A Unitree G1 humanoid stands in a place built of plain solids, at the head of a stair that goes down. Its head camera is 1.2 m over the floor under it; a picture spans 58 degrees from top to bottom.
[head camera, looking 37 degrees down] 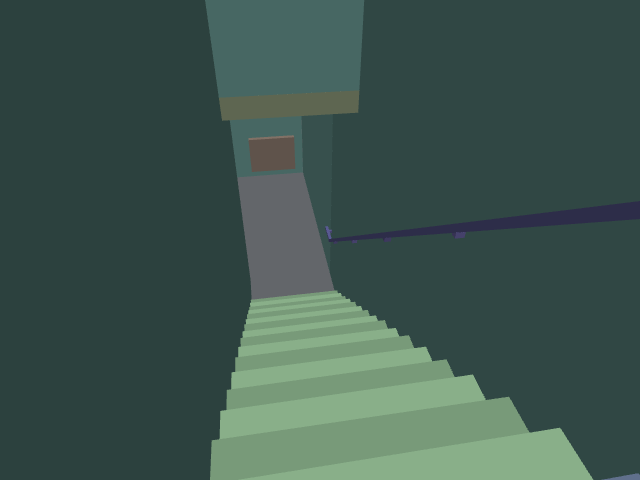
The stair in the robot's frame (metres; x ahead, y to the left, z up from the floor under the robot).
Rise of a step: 0.19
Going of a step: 0.24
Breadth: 1.20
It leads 9 degrees to the left of straight ahead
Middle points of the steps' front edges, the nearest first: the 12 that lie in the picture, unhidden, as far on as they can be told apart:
0.70 -0.22 -0.20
0.94 -0.18 -0.39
1.18 -0.15 -0.58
1.42 -0.11 -0.77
1.66 -0.07 -0.96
1.92 -0.03 -1.15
2.16 0.01 -1.34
2.41 0.05 -1.53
2.63 0.08 -1.71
2.88 0.12 -1.90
3.12 0.16 -2.09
3.36 0.20 -2.27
